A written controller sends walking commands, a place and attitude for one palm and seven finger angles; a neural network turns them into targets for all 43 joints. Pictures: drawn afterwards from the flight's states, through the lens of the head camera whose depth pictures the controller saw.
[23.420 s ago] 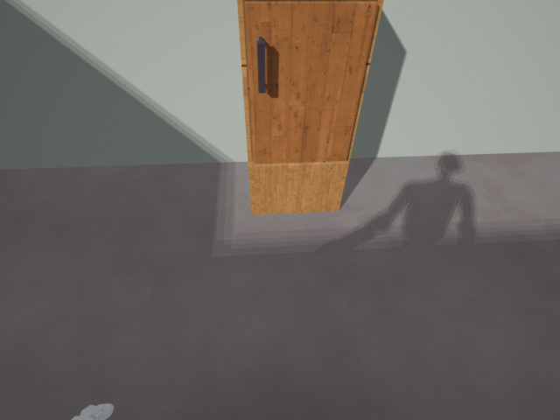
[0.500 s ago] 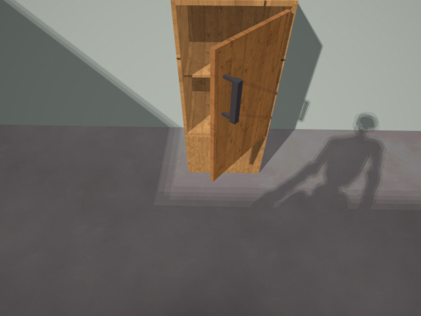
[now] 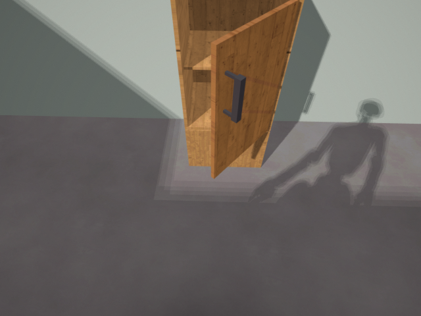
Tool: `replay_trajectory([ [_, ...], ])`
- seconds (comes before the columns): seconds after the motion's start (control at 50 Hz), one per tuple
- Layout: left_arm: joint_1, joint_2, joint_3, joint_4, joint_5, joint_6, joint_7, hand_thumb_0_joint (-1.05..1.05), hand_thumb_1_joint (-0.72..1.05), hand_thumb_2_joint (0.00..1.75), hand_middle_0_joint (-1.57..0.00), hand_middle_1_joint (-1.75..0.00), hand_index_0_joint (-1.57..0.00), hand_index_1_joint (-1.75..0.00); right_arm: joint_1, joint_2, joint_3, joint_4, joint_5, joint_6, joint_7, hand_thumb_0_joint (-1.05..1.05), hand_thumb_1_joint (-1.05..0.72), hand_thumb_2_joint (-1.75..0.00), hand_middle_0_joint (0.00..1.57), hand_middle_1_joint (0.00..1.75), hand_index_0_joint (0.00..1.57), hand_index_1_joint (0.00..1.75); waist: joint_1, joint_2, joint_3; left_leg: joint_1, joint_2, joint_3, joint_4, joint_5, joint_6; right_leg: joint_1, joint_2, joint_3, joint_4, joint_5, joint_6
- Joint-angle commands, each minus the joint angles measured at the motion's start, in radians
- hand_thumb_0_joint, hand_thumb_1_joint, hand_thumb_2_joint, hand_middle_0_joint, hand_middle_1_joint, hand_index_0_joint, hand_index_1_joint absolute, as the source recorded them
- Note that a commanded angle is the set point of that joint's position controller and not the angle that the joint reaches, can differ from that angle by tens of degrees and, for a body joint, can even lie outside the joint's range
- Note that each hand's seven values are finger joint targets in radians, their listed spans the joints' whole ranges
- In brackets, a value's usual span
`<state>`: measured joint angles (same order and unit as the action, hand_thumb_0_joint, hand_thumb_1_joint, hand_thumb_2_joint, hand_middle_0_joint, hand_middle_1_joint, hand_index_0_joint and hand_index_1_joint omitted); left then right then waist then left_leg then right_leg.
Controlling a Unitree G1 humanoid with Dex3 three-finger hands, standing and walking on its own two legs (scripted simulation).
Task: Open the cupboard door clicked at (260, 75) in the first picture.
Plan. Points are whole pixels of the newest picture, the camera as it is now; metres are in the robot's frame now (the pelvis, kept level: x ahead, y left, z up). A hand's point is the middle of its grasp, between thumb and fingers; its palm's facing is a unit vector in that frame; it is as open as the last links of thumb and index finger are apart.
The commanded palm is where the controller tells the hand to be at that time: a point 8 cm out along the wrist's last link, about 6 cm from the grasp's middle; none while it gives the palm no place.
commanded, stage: look to check the result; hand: left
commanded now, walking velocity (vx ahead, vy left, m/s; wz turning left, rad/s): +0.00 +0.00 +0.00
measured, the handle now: (232, 97) +0.70 -0.02 -0.01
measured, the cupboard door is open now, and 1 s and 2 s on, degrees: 49 49 49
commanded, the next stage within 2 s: walk to a spot facing it in 0.20 s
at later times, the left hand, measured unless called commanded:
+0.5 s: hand out of the picture +0.10 +0.22 -0.17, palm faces -0.05 -0.95 -0.31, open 7.4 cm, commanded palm none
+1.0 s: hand out of the picture +0.08 +0.14 -0.17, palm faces -0.26 -0.92 -0.28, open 7.4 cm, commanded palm none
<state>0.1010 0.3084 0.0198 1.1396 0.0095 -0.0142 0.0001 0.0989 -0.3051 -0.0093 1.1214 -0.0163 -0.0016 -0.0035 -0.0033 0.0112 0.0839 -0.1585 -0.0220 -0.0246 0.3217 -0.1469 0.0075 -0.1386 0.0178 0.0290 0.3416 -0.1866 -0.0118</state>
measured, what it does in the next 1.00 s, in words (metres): lifts its left foot, turning right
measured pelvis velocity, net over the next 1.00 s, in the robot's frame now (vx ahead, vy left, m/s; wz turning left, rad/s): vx -0.01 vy -0.04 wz -0.35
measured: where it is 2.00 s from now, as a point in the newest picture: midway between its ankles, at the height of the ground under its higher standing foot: outside the picture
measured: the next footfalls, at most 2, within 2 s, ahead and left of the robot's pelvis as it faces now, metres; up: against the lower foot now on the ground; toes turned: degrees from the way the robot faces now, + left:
left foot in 1.26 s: +0.11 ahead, +0.10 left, +0.00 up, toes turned -32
right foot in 1.56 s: -0.06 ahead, -0.15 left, +0.00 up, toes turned -41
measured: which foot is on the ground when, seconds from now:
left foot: down 0.00-0.74, up 0.76-1.00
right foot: down 0.00-1.00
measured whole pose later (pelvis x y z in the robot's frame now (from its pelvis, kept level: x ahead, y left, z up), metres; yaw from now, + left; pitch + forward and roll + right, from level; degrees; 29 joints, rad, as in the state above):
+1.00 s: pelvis -0.01 -0.04 +0.00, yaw -20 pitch +2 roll +3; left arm 0.24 0.20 0.07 0.96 0.02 0.04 0.01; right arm 0.09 -0.23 -0.06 0.94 -0.01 0.07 -0.03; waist 0.03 -0.01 0.13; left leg -0.46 0.02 -0.02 1.02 -0.41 -0.07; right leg -0.27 0.10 0.17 0.45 -0.18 -0.08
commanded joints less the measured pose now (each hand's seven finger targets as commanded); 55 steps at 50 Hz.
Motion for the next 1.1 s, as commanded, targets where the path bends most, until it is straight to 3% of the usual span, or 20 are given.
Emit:
replay_trajectory([
  [0.0, -0.023, 0.194, 0.03, -0.054, 0.0, -0.023, 0.019, 0.0, 0.9, 0.9, -0.2, -0.3, -0.2, -0.3, -0.01, -0.186, -0.033, -0.045, 0.0, -0.024, -0.015, 0.0, -0.9, -0.9, 0.2, 0.3, 0.2, 0.3, -0.005, -0.003, -0.129, 0.077, 0.127, -0.092, -0.029, 0.161, 0.018, 0.022, -0.126, 0.094, -0.05, 0.168, -0.034],
  [0.32, -0.028, 0.201, 0.033, -0.068, 0.0, -0.024, 0.02, 0.0, 0.9, 0.9, -0.2, -0.3, -0.2, -0.3, -0.014, -0.194, -0.033, -0.05, -0.001, -0.023, -0.018, 0.0, -0.9, -0.9, 0.2, 0.3, 0.2, 0.3, -0.006, -0.009, -0.13, 0.113, 0.132, -0.069, -0.023, 0.205, 0.012, 0.036, -0.125, 0.104, -0.051, 0.254, -0.036],
  [0.38, 0.019, 0.112, 0.026, -0.071, -0.001, 0.003, 0.025, 0.0, 0.9, 0.9, -0.2, -0.3, -0.2, -0.3, 0.057, -0.088, -0.021, -0.046, -0.003, -0.005, -0.024, 0.0, -0.9, -0.9, 0.2, 0.3, 0.2, 0.3, -0.013, -0.02, -0.135, 0.112, 0.139, -0.016, 0.043, 0.209, -0.006, 0.009, -0.124, 0.122, 0.003, 0.336, -0.03],
  [0.5, 0.039, 0.121, 0.051, -0.144, 0.004, 0.036, 0.016, 0.0, 0.9, 0.9, -0.2, -0.3, -0.2, -0.3, 0.086, -0.113, -0.055, -0.118, -0.004, 0.02, -0.038, 0.0, -0.9, -0.9, 0.2, 0.3, 0.2, 0.3, -0.017, -0.012, -0.098, 0.086, 0.176, 0.017, 0.104, 0.12, 0.009, -0.103, -0.083, 0.163, 0.115, 0.317, -0.037],
  [0.56, 0.047, 0.098, 0.056, -0.182, 0.005, 0.045, 0.007, 0.0, 0.9, 0.9, -0.2, -0.3, -0.2, -0.3, 0.088, -0.135, -0.07, -0.151, -0.006, 0.023, -0.042, 0.0, -0.9, -0.9, 0.2, 0.3, 0.2, 0.3, -0.011, 0.073, -0.09, 0.093, 0.249, -0.036, 0.073, 0.097, 0.054, -0.193, -0.026, 0.13, 0.239, 0.184, -0.023],
  [0.58, 0.049, 0.088, 0.058, -0.192, 0.005, 0.048, 0.003, 0.0, 0.9, 0.9, -0.2, -0.3, -0.2, -0.3, 0.093, -0.14, -0.076, -0.162, -0.009, 0.023, -0.044, 0.0, -0.9, -0.9, 0.2, 0.3, 0.2, 0.3, -0.011, 0.108, -0.086, 0.079, 0.293, -0.064, 0.048, 0.101, 0.082, -0.214, -0.005, 0.101, 0.318, 0.081, -0.017],
  [0.6, 0.049, 0.074, 0.061, -0.206, 0.005, 0.054, -0.002, 0.0, 0.9, 0.9, -0.2, -0.3, -0.2, -0.3, 0.091, -0.143, -0.079, -0.169, -0.012, 0.019, -0.043, 0.0, -0.9, -0.9, 0.2, 0.3, 0.2, 0.3, -0.005, 0.172, -0.073, 0.063, 0.351, -0.1, 0.015, 0.149, 0.124, -0.239, 0.012, 0.061, 0.423, -0.144, -0.008],
  [0.62, 0.046, 0.063, 0.063, -0.217, 0.006, 0.059, -0.005, 0.0, 0.9, 0.9, -0.2, -0.3, -0.2, -0.3, 0.086, -0.14, -0.08, -0.177, -0.015, 0.016, -0.043, 0.0, -0.9, -0.9, 0.2, 0.3, 0.2, 0.3, 0.0, 0.202, -0.062, 0.052, 0.394, -0.108, 0.006, 0.214, 0.158, -0.254, 0.004, 0.022, 0.498, -0.303, 0.001],
  [0.66, 0.077, 0.05, 0.067, -0.227, 0.005, 0.062, -0.01, 0.0, 0.9, 0.9, -0.2, -0.3, -0.2, -0.3, 0.063, -0.131, -0.079, -0.2, -0.016, 0.014, -0.043, 0.0, -0.9, -0.9, 0.2, 0.3, 0.2, 0.3, 0.022, 0.18, -0.079, 0.008, 0.402, -0.059, 0.054, 0.26, 0.156, -0.193, -0.035, 0.025, 0.478, -0.337, -0.006],
  [0.68, 0.121, 0.043, 0.071, -0.221, 0.007, 0.059, -0.014, 0.0, 0.9, 0.9, -0.2, -0.3, -0.2, -0.3, 0.031, -0.127, -0.082, -0.211, -0.016, 0.014, -0.044, 0.0, -0.9, -0.9, 0.2, 0.3, 0.2, 0.3, 0.054, 0.141, -0.086, -0.035, 0.368, -0.006, 0.129, 0.271, 0.12, -0.113, -0.038, 0.014, 0.372, -0.243, -0.008],
  [0.7, 0.2, 0.06, 0.083, -0.203, 0.012, 0.053, -0.015, 0.0, 0.9, 0.9, -0.2, -0.3, -0.2, -0.3, -0.01, -0.121, -0.084, -0.228, -0.009, 0.019, -0.044, 0.0, -0.9, -0.9, 0.2, 0.3, 0.2, 0.3, 0.1, 0.043, -0.086, -0.117, 0.283, 0.061, 0.28, 0.157, 0.055, -0.01, -0.046, 0.056, 0.184, -0.022, -0.013],
  [0.72, 0.247, 0.169, 0.106, -0.195, 0.028, 0.039, 0.0, 0.0, 0.9, 0.9, -0.2, -0.3, -0.2, -0.3, -0.008, -0.046, -0.079, -0.257, 0.008, 0.029, -0.04, 0.0, -0.9, -0.9, 0.2, 0.3, 0.2, 0.3, 0.104, -0.314, -0.097, -0.296, 0.092, 0.166, 0.528, -0.264, -0.039, 0.052, -0.255, 0.414, -0.046, 0.191, -0.056],
  [0.74, 0.25, 0.203, 0.11, -0.194, 0.016, 0.041, 0.014, 0.0, 0.9, 0.9, -0.2, -0.3, -0.2, -0.3, -0.026, -0.044, -0.078, -0.273, 0.007, 0.039, -0.035, 0.0, -0.9, -0.9, 0.2, 0.3, 0.2, 0.3, 0.108, -0.342, -0.059, -0.372, 0.022, 0.063, 0.729, -0.494, -0.047, 0.017, -0.354, 0.566, -0.084, 0.366, -0.12],
  [0.76, 0.222, 0.193, 0.111, -0.206, 0.01, 0.044, 0.021, 0.0, 0.9, 0.9, -0.2, -0.3, -0.2, -0.3, 0.009, -0.053, -0.081, -0.267, 0.008, 0.047, -0.03, 0.0, -0.9, -0.9, 0.2, 0.3, 0.2, 0.3, 0.078, -0.272, -0.063, -0.375, 0.057, -0.006, 0.811, -0.447, -0.04, -0.005, -0.347, 0.509, -0.072, 0.256, -0.167],
  [0.78, 0.163, 0.14, 0.105, -0.231, 0.01, 0.045, 0.026, 0.0, 0.9, 0.9, -0.2, -0.3, -0.2, -0.3, 0.003, -0.052, -0.084, -0.248, 0.006, 0.05, -0.029, 0.0, -0.9, -0.9, 0.2, 0.3, 0.2, 0.3, 0.051, -0.194, -0.044, -0.389, 0.07, -0.029, 0.85, -0.385, -0.042, -0.06, -0.291, 0.509, -0.08, 0.085, -0.184],
  [0.8, 0.117, 0.119, 0.102, -0.247, 0.01, 0.043, 0.027, 0.0, 0.9, 0.9, -0.2, -0.3, -0.2, -0.3, 0.003, -0.043, -0.083, -0.241, 0.004, 0.047, -0.027, 0.0, -0.9, -0.9, 0.2, 0.3, 0.2, 0.3, 0.029, -0.169, -0.037, -0.406, 0.08, -0.031, 0.859, -0.319, -0.049, -0.049, -0.252, 0.472, -0.055, 0.095, -0.182],
  [0.84, 0.137, 0.096, 0.096, -0.25, 0.006, 0.031, 0.029, 0.0, 0.9, 0.9, -0.2, -0.3, -0.2, -0.3, -0.001, -0.021, -0.077, -0.245, 0.003, 0.042, -0.025, 0.0, -0.9, -0.9, 0.2, 0.3, 0.2, 0.3, 0.028, -0.096, -0.092, -0.401, 0.076, -0.025, 0.827, -0.267, -0.063, 0.011, -0.217, 0.421, -0.009, 0.256, -0.176],
  [0.86, 0.154, 0.092, 0.098, -0.246, 0.008, 0.026, 0.033, 0.0, 0.9, 0.9, -0.2, -0.3, -0.2, -0.3, 0.012, -0.012, -0.075, -0.245, 0.005, 0.039, -0.026, 0.0, -0.9, -0.9, 0.2, 0.3, 0.2, 0.3, 0.027, -0.097, -0.155, -0.398, 0.072, -0.02, 0.787, -0.264, -0.068, 0.09, -0.206, 0.404, 0.022, 0.346, -0.17],
  [0.92, 0.206, 0.096, 0.101, -0.235, 0.007, 0.027, 0.035, 0.0, 0.9, 0.9, -0.2, -0.3, -0.2, -0.3, -0.02, 0.003, -0.07, -0.257, 0.009, 0.04, -0.032, 0.0, -0.9, -0.9, 0.2, 0.3, 0.2, 0.3, 0.05, -0.101, -0.188, -0.399, 0.054, -0.01, 0.707, -0.266, -0.076, 0.16, -0.187, 0.407, 0.039, 0.456, -0.162],
  [1.08, 0.199, 0.113, 0.112, -0.253, 0.019, 0.038, 0.029, 0.0, 0.9, 0.9, -0.2, -0.3, -0.2, -0.3, -0.061, -0.001, -0.073, -0.299, 0.018, 0.029, -0.036, 0.0, -0.9, -0.9, 0.2, 0.3, 0.2, 0.3, 0.053, -0.153, -0.146, -0.316, 0.026, -0.03, 0.523, -0.302, -0.063, 0.065, -0.173, 0.515, 0.022, 0.355, -0.184],
])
